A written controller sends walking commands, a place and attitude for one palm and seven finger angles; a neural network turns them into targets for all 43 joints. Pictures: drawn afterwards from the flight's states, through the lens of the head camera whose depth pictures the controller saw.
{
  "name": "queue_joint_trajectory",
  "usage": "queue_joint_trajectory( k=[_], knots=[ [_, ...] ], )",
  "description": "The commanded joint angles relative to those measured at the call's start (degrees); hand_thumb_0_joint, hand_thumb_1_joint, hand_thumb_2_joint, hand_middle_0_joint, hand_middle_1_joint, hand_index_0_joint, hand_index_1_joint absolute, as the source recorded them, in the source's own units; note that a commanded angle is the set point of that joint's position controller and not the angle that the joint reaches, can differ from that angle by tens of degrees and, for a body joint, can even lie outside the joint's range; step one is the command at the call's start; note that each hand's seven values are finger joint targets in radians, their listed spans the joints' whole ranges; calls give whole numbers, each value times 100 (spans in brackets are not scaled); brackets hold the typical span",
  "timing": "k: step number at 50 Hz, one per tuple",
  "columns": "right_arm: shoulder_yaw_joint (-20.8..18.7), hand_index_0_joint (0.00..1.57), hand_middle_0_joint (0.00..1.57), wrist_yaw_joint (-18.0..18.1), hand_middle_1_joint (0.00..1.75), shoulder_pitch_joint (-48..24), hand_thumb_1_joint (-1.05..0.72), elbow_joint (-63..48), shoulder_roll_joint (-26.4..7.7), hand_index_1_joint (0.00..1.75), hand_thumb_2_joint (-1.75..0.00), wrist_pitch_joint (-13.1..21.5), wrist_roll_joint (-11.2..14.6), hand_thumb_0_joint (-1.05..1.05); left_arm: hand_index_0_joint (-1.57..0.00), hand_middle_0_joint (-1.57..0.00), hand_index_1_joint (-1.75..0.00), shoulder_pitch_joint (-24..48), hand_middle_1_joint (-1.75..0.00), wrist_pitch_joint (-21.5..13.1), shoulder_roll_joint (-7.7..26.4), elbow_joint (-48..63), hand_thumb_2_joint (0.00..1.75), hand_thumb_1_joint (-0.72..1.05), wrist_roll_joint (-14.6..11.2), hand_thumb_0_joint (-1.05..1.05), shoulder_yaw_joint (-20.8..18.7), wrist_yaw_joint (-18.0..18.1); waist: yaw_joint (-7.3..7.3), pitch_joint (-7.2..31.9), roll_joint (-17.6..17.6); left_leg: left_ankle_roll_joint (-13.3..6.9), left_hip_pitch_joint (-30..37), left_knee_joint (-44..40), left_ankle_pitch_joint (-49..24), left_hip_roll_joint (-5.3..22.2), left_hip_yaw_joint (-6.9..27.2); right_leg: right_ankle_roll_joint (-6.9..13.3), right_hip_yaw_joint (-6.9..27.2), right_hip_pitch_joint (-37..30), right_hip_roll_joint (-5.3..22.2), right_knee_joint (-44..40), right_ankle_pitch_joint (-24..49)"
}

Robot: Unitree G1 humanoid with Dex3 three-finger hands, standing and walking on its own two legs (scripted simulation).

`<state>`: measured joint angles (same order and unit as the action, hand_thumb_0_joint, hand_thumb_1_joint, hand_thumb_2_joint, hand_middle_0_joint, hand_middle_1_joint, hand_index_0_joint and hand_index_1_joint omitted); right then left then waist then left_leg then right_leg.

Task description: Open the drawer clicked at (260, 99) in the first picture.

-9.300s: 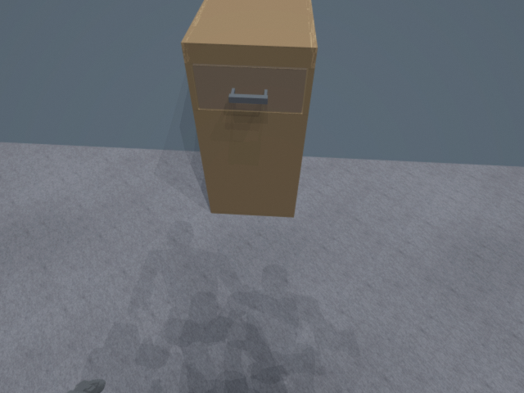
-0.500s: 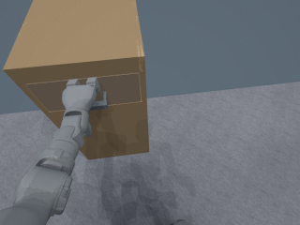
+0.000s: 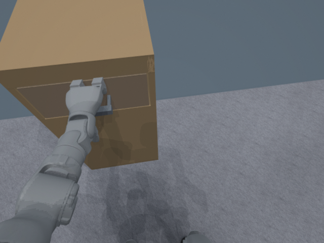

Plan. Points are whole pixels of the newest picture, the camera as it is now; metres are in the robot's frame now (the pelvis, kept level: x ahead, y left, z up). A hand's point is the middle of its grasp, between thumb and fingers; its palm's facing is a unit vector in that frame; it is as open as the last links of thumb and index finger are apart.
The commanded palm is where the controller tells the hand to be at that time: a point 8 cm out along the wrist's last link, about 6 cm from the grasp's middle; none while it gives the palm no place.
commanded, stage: move the hooked fingers above the handle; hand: left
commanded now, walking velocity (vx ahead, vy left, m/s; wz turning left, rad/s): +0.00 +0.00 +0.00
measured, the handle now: (91, 106) +0.52 +0.20 -0.05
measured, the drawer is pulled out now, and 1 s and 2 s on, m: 0.00 0.00 0.00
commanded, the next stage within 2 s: lower the fingers behind the handle in 0.48 s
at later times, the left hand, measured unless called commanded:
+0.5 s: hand (93, 109) +0.47 +0.17 +0.00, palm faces -0.05 -0.02 -1.00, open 13.8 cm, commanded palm +0.45 +0.18 +0.06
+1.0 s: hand (93, 118) +0.46 +0.18 -0.02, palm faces -0.04 -0.02 -1.00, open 13.8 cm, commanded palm +0.44 +0.18 +0.03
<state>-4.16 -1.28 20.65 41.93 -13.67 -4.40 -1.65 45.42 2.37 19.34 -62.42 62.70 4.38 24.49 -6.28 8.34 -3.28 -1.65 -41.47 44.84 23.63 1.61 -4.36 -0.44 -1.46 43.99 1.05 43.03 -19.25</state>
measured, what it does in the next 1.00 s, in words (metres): stands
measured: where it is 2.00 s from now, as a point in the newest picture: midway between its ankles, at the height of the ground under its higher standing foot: outside the picture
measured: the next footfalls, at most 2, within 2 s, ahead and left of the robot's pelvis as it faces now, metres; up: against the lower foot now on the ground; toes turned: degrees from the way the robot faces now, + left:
none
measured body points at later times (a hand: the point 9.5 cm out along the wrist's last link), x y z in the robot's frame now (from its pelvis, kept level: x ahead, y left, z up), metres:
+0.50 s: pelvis +0.00 -0.01 +0.00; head +0.10 -0.02 +0.44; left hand +0.47 +0.17 +0.06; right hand +0.04 -0.28 -0.14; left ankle -0.03 +0.10 -0.70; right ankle +0.00 -0.13 -0.70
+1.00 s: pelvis -0.01 -0.01 -0.01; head +0.10 -0.02 +0.43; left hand +0.45 +0.18 +0.03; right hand +0.02 -0.27 -0.15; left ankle -0.03 +0.10 -0.70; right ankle +0.00 -0.13 -0.70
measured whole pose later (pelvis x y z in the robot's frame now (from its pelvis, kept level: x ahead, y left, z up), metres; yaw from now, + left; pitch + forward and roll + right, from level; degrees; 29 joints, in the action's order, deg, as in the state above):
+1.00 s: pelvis -0.01 -0.01 -0.01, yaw +1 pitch +22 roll -1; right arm -4.2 -1.5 17.5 42.5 -13.6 -3.9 -2.3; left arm 44.8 3.2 18.9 -64.4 63.7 3.2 28.1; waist -6.6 9.1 -3.2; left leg -1.1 -45.6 48.8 24.7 1.9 -3.4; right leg 0.2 -2.2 48.0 0.9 47.2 -20.7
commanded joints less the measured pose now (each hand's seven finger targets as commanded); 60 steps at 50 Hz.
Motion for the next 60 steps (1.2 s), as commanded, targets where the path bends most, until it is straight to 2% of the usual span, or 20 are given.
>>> queue_joint_trajectory(
  k=[1,2,4,7,9,12,15,17,20,27,32,33,36,39,42,47,52,53,57,60],
  knots=[
    [-316,20,20,60,30,642,-90,-305,-916,30,-90,103,-42,0,-30,-30,-120,2788,-120,-32,1116,1318,30,-50,98,0,-224,433,-104,2560,-70,-13,1570,-289,-2892,-178,369,246,-85,-1324,-338,-196,2128],
    [-321,20,20,50,30,622,-90,-297,-905,30,-90,90,-38,0,-30,-30,-120,2620,-120,19,1139,1209,30,-50,116,0,-280,465,-60,2576,-65,-2,1607,-271,-2939,-179,381,256,-100,-1300,-347,-188,2098],
    [-302,20,20,41,30,580,-90,-269,-896,30,-90,75,-30,0,-30,-30,-120,2741,-120,147,925,1057,30,-50,127,0,-85,511,-158,2321,6,6,1528,-301,-2825,-176,380,254,-132,-1188,-355,-215,2010],
    [-329,20,20,23,30,581,-90,-270,-891,30,-90,54,-30,0,-30,-30,-120,2770,-120,237,805,1141,30,-50,56,0,-35,458,-142,2644,-47,23,1877,-269,-3228,-141,432,246,-134,-1246,-358,-208,2172],
    [-309,20,20,22,30,549,-90,-301,-884,30,-90,14,-17,0,-30,-30,-120,2618,-120,296,692,1021,30,-50,-1,0,46,377,-125,2547,50,19,1801,-305,-3183,-160,394,236,-132,-1356,-359,-246,2234],
    [-274,20,20,57,30,493,-90,-349,-884,30,-90,-6,-2,0,-30,-30,-120,2455,-120,309,839,920,30,-50,46,0,-61,319,-52,2401,157,-9,1569,-367,-2976,-201,345,244,-96,-1522,-344,-270,2269],
    [-253,20,20,94,30,433,-90,-378,-870,30,-90,1,5,0,-30,-30,-120,2475,-120,317,766,851,30,-50,56,0,-16,320,-110,2204,331,-38,1406,-385,-2780,-222,295,237,-79,-1560,-335,-318,2284],
    [-220,20,20,115,30,432,-90,-404,-887,30,-90,8,5,0,-30,-30,-120,2413,-120,310,1192,869,30,-50,56,0,-323,346,-11,2269,342,-58,1250,-413,-2588,-264,234,230,-30,-1776,-320,-309,2310],
    [-216,20,20,153,30,384,-90,-456,-864,30,-90,27,-2,0,-30,-30,-120,2538,-120,269,1313,1077,30,-50,119,0,-381,379,1,2449,338,-70,1182,-383,-2635,-295,206,227,6,-1966,-294,-272,2496],
    [-272,20,20,177,30,484,-90,-433,-856,30,-90,81,26,0,-30,-30,-120,2247,-120,159,1159,1146,30,-50,14,0,-243,190,-33,2539,283,-75,1282,-354,-2719,-304,139,185,34,-2084,-288,-326,2759],
    [-309,20,20,181,30,545,-90,-309,-866,30,-90,130,22,0,-30,-30,-120,2167,-120,-113,895,1096,30,-50,7,0,-47,102,-135,2243,290,-68,1301,-290,-2665,-273,211,201,12,-1675,-298,-328,2543],
    [-304,20,20,175,30,548,-90,-307,-870,30,-90,130,17,0,-30,-30,-120,2087,-120,-148,983,1064,30,-50,32,0,-129,127,-73,2244,253,-59,1237,-272,-2640,-287,211,214,9,-1648,-300,-292,2478],
    [-332,20,20,131,30,566,-90,-271,-848,30,-90,156,-46,0,-30,-30,-120,2348,-120,-293,922,1288,30,-50,95,0,-119,294,-124,2416,68,-55,1290,-138,-2730,-270,253,231,0,-1461,-302,-172,2455],
    [-318,20,20,85,30,528,-90,-238,-863,30,-90,141,-69,0,-30,-30,-120,2166,-120,-235,1274,1148,30,-50,153,0,-469,495,-7,2463,118,-39,1002,-58,-2653,-287,239,242,-2,-1487,-297,-38,2452],
    [-319,20,20,40,30,486,-90,-232,-842,30,-90,141,-87,0,-30,-30,-120,2274,-120,-60,1042,1014,30,-50,216,0,-306,662,-78,2506,17,-29,963,23,-2590,-276,258,249,-39,-1256,-316,45,2291],
    [-303,20,20,51,30,489,-90,-220,-885,30,-90,134,-79,0,-30,-30,-120,2391,-120,158,1218,805,30,-50,152,0,-390,645,-149,2590,187,-59,811,98,-2381,-288,243,214,0,-1294,-313,73,2231],
    [-278,20,20,85,30,531,-90,-231,-893,30,-90,178,-72,0,-30,-30,-120,2319,-120,29,1138,733,30,-50,114,0,-294,489,-180,2527,193,-68,738,162,-2213,-261,290,217,-16,-1062,-315,138,1987],
    [-264,20,20,92,30,529,-90,-233,-905,30,-90,186,-69,0,-30,-30,-120,2271,-120,-12,1279,710,30,-50,118,0,-397,473,-131,2479,229,-69,610,185,-2098,-272,282,216,-4,-1048,-311,165,1903],
    [-271,20,20,84,30,589,-90,-203,-895,30,-90,257,-89,0,-30,-30,-120,2347,-120,-152,1048,618,30,-50,168,0,-234,524,-236,2352,175,-62,491,311,-1966,-240,354,233,-52,-624,-318,282,1636],
    [-256,20,20,73,30,587,-90,-170,-935,30,-90,283,-123,0,-30,-30,-120,2490,-120,-167,1362,599,30,-50,155,0,-462,607,-232,2514,152,-77,287,432,-1843,-262,359,231,-18,-596,-312,388,1567]
  ],
)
